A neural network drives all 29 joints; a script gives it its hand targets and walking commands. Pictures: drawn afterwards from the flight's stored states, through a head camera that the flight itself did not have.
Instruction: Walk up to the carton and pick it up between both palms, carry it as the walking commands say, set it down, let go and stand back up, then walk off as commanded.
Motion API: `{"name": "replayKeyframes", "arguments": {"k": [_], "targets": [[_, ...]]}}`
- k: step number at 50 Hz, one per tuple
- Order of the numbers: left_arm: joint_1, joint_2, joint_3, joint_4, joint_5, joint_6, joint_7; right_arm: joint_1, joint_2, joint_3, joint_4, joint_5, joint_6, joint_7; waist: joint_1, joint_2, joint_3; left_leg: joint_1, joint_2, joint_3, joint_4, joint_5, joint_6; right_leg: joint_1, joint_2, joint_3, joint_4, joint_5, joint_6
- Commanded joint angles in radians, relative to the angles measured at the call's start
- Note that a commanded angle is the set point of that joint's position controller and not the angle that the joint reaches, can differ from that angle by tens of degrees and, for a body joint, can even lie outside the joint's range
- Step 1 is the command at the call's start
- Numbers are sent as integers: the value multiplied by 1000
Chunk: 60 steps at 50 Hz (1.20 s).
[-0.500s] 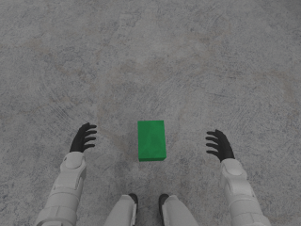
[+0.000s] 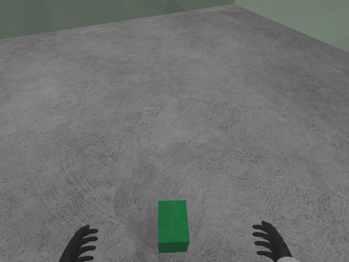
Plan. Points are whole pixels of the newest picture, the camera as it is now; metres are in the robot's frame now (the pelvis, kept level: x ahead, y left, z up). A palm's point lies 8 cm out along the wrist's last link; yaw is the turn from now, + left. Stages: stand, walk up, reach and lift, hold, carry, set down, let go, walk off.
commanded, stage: let go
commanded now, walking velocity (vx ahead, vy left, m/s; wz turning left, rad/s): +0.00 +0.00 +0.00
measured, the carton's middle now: (172, 226) +0.45 -0.02 -0.68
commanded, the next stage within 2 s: stand in 0.34 s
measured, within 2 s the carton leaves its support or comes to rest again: neither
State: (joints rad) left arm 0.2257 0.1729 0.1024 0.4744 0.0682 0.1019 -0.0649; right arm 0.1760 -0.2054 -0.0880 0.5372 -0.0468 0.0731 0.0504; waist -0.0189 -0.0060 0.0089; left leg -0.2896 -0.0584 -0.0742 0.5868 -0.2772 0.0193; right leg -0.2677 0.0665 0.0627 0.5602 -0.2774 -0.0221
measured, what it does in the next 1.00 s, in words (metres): stands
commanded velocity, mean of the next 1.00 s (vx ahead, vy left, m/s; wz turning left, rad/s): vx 0.00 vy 0.00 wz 0.00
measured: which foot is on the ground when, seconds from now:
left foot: down 0.00-1.00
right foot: down 0.00-1.00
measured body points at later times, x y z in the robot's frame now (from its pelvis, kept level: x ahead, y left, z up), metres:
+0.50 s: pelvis +0.02 +0.00 +0.00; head +0.02 +0.00 +0.45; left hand +0.18 +0.25 -0.07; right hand +0.18 -0.26 -0.08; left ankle +0.02 +0.10 -0.73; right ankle +0.02 -0.11 -0.73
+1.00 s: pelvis +0.03 +0.00 +0.00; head +0.03 +0.00 +0.45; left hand +0.20 +0.27 -0.08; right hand +0.19 -0.28 -0.08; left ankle +0.02 +0.10 -0.73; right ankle +0.02 -0.11 -0.73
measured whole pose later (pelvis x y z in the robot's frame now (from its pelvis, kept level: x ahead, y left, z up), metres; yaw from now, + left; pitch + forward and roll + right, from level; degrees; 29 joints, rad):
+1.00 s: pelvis +0.03 +0.00 +0.00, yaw +0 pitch -2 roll +0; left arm 0.23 0.26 0.09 0.59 0.06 0.04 0.00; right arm 0.19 -0.27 -0.09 0.63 -0.05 0.02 0.00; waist -0.02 0.01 0.01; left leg -0.21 -0.06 -0.07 0.59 -0.34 0.03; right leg -0.19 0.06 0.06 0.56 -0.33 -0.02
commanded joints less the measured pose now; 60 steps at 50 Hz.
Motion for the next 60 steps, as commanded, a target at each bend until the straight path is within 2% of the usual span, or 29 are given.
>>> {"name": "replayKeyframes", "arguments": {"k": [1,2,4,5,7,8,11,14,15,16,17,18,19,20,22,25,26,29,31,34,35,38,40,42,44,48,55,59,60], "targets": [[-121,141,-28,-294,-26,17,-17,-89,-124,52,-267,51,16,33,-9,63,70,197,52,53,-167,-65,-41,-3,-64,-36,-182,-149,-9],[-85,147,-17,-261,-18,26,-17,-75,-111,58,-246,57,29,35,2,37,92,193,55,54,-169,-72,-38,5,-70,-38,-187,-164,-9],[-88,137,-27,-278,-11,25,-9,-86,-112,49,-252,46,40,47,18,127,74,93,88,37,-238,-152,-28,152,-31,-62,-119,-97,12],[-104,121,-35,-296,-19,23,-6,-74,-118,33,-238,36,48,50,-6,128,67,90,103,19,-259,-153,-25,160,-18,-71,-100,-64,20],[-95,121,-40,-282,-22,18,-5,-85,-120,30,-264,36,56,44,8,126,91,50,105,15,-261,-162,-20,194,-19,-69,-94,-53,21],[-90,131,-39,-257,-32,10,-2,-82,-114,31,-261,41,66,40,7,95,61,55,108,11,-262,-152,-13,223,-15,-76,-88,-47,25],[-108,127,-42,-266,-33,-4,14,-102,-109,38,-270,41,92,28,25,103,67,56,101,20,-238,-111,-20,206,-17,-74,-82,-43,21],[-84,146,-32,-231,-63,-21,27,-111,-121,10,-292,17,115,2,54,29,-10,162,89,25,-145,11,-20,112,-23,-68,-69,-47,13],[-63,132,-36,-191,-65,-23,26,-80,-139,-6,-286,-3,118,-16,41,-10,-8,185,79,37,-126,27,-31,95,-17,-68,-74,-40,18],[-40,131,-26,-182,-58,-22,24,-70,-161,-4,-279,-2,114,-17,46,5,0,190,74,38,-119,35,-35,76,-22,-70,-76,-47,20],[-44,126,-45,-149,-74,-16,21,-62,-160,-6,-285,-3,117,-28,35,-26,26,220,64,46,-100,46,-41,37,-26,-70,-86,-46,18],[-19,235,25,-15,-30,-46,60,-9,-177,-18,-41,22,33,-50,15,37,-92,94,95,-66,-107,41,-16,14,-68,13,-64,-10,1],[-7,248,17,-6,-26,-57,73,14,-202,-20,-26,9,-1,-60,18,54,-35,43,105,-96,-144,-47,6,7,-72,32,-55,-71,0],[-53,244,15,-4,-25,-67,79,-26,-202,-25,-17,11,-28,-56,20,15,-62,40,108,-98,-141,-36,5,12,-79,44,-62,-93,-3],[-65,227,10,11,-21,-82,84,-14,-205,-22,15,3,-56,-62,18,14,-80,37,112,-118,-141,-16,13,32,-85,44,-65,-64,-7],[-50,227,11,36,-22,-95,83,-42,-195,-19,29,4,-73,-63,29,10,-94,60,105,-97,-124,75,-1,39,-97,70,-82,4,-10],[-63,237,11,35,-26,-97,84,-44,-201,-15,37,7,-75,-62,25,40,-97,63,106,-92,-110,138,-6,46,-103,70,-72,83,-12],[-54,253,20,60,-29,-99,89,-48,-205,-10,56,7,-80,-67,22,-1,-162,136,106,-71,-97,314,-4,79,-99,55,-44,234,-5],[-49,247,16,73,-35,-96,86,-43,-198,-7,71,9,-88,-70,32,-2,-184,144,116,-79,-87,363,-10,91,-106,61,-39,260,-7],[-40,257,20,90,-33,-95,87,-27,-235,-17,79,8,-92,-76,16,27,-166,160,121,-89,-92,429,-18,97,-103,62,-37,286,-4],[-46,252,23,81,-27,-94,90,-42,-242,-17,83,8,-93,-74,26,42,-185,151,121,-90,-100,381,-9,117,-106,58,-37,270,-6],[-52,265,20,97,-31,-96,91,-47,-236,-13,88,9,-94,-71,23,-4,-189,150,114,-82,-95,360,-5,115,-101,51,-50,277,-2],[-58,265,21,97,-34,-100,89,-32,-245,-11,93,4,-99,-74,29,40,-174,143,119,-90,-105,353,-4,118,-106,74,-56,260,-6],[-58,270,24,102,-38,-99,89,-50,-240,-13,89,7,-100,-72,39,2,-146,117,113,-96,-112,305,4,112,-101,70,-62,238,-7],[-43,273,20,119,-34,-100,91,-26,-240,-10,104,8,-101,-71,28,-26,-151,130,107,-88,-120,245,0,108,-111,73,-85,206,-5],[-56,291,29,113,-34,-108,86,-45,-258,-21,102,10,-106,-71,25,34,-134,102,124,-108,-142,200,9,107,-112,84,-83,171,-16],[-68,280,24,113,-33,-123,82,-47,-247,-13,108,14,-116,-74,24,0,-109,107,130,-122,-147,221,17,82,-112,88,-87,178,-18],[-62,275,18,111,-38,-128,83,-43,-262,-16,106,12,-117,-76,23,49,-132,107,125,-112,-146,223,13,105,-111,92,-82,178,-22],[-60,283,23,117,-35,-128,82,-48,-262,-9,106,10,-119,-75,22,35,-108,100,127,-121,-154,208,12,100,-119,90,-83,173,-26]]}}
